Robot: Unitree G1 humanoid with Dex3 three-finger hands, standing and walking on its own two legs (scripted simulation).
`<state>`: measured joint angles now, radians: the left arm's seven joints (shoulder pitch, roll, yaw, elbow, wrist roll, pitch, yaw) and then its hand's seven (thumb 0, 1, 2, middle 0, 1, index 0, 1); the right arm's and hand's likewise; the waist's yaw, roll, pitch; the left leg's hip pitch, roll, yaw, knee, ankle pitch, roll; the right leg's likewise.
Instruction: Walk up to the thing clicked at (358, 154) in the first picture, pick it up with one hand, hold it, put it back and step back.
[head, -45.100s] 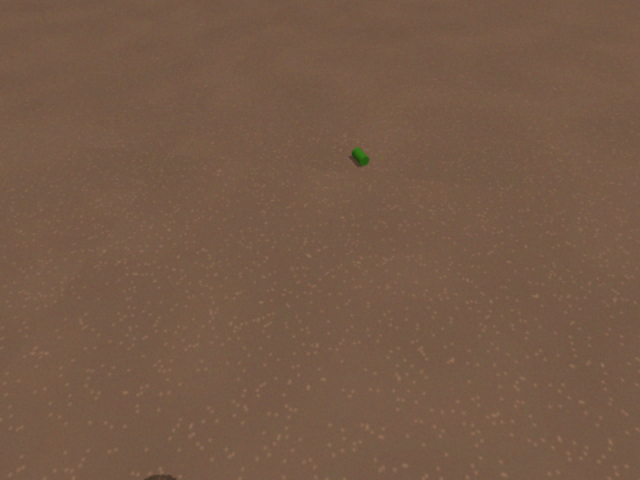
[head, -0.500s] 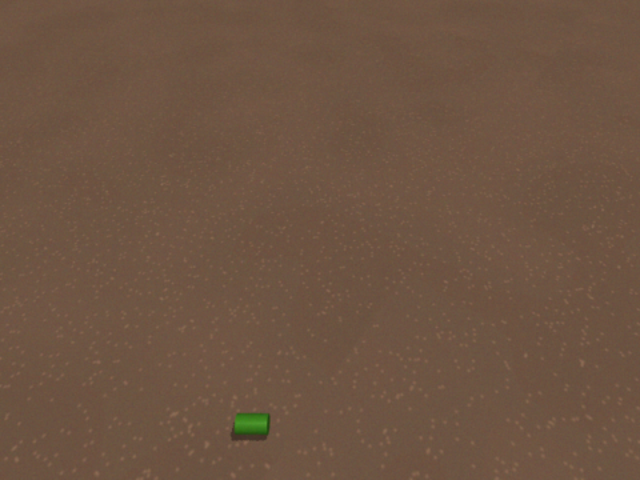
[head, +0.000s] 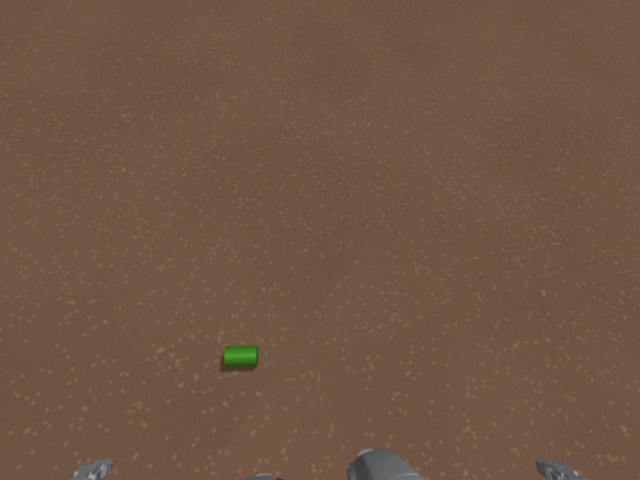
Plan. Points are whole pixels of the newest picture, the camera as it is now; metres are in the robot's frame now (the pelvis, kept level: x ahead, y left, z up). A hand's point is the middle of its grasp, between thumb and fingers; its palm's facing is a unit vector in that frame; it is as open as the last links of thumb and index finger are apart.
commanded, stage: step back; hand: left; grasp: from above
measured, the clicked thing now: (241, 356) +0.50 +0.19 -0.74
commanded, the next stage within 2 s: none
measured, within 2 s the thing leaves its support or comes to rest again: neither
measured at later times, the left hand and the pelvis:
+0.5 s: hand out of the picture -0.01 +0.24 -0.14, palm faces +0.00 -0.91 -0.41, open 7.4 cm; pelvis -0.13 -0.02 -0.01, yaw +1 degrees
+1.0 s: hand out of the picture -0.21 +0.22 -0.16, palm faces -0.04 -0.91 -0.40, open 7.3 cm; pelvis -0.30 -0.05 -0.02, yaw -2 degrees
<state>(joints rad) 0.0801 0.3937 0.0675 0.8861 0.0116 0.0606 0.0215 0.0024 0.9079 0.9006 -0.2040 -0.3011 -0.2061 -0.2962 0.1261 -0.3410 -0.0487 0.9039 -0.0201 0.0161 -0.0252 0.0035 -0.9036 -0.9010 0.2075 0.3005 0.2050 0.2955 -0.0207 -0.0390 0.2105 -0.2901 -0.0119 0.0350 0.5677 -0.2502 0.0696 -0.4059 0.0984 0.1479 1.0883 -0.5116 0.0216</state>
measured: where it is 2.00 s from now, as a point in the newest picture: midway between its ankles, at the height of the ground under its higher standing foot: outside the picture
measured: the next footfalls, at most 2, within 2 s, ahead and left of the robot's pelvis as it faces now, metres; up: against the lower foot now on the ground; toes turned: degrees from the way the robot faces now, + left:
right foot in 0.22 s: -0.04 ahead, -0.14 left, +0.00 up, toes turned +0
left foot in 0.56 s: -0.13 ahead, +0.10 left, +0.00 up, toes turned +0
